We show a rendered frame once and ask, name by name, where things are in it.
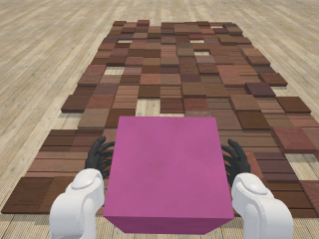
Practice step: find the left robot forearm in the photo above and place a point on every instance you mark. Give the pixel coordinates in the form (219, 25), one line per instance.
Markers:
(73, 213)

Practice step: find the right robot forearm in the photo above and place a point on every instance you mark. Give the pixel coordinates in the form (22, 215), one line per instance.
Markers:
(264, 217)

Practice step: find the left robot hand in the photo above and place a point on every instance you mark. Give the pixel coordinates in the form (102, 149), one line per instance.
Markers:
(96, 157)

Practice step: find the carton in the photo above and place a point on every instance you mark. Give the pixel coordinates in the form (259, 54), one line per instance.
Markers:
(168, 177)

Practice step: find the right robot hand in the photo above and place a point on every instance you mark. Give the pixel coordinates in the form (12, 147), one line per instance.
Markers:
(237, 160)

